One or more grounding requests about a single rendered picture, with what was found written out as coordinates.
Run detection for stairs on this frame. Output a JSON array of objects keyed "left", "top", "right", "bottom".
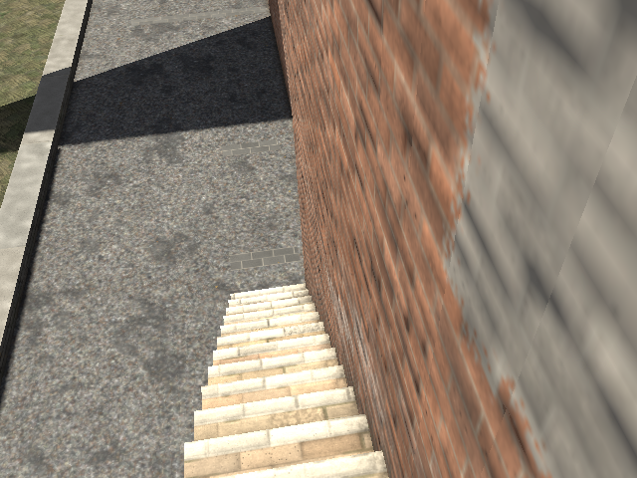
[{"left": 184, "top": 283, "right": 389, "bottom": 478}]

